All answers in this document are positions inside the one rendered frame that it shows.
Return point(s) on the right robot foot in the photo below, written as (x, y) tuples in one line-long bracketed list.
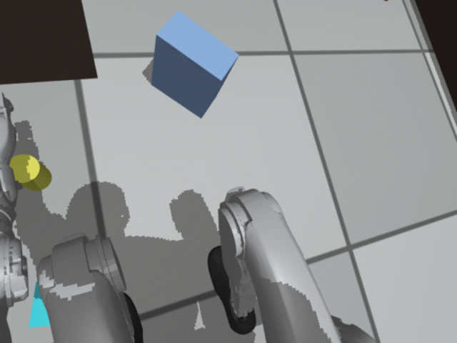
[(220, 280)]

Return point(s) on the right robot hand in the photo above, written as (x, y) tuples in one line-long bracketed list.
[(351, 333)]

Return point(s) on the left robot arm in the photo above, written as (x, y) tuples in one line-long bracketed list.
[(14, 284)]

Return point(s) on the left robot foot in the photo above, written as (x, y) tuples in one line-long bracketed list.
[(138, 330)]

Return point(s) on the left robot hand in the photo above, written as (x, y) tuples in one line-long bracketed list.
[(7, 133)]

